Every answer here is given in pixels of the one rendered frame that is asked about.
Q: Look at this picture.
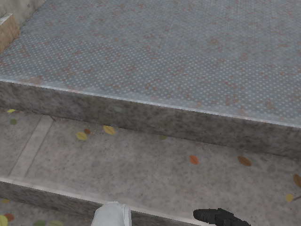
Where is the left robot thigh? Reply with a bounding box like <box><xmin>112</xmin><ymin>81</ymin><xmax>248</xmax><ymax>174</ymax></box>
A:
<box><xmin>91</xmin><ymin>203</ymin><xmax>132</xmax><ymax>226</ymax></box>

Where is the right robot hand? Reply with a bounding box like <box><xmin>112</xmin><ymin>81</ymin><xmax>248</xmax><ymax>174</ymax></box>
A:
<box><xmin>193</xmin><ymin>208</ymin><xmax>251</xmax><ymax>226</ymax></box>

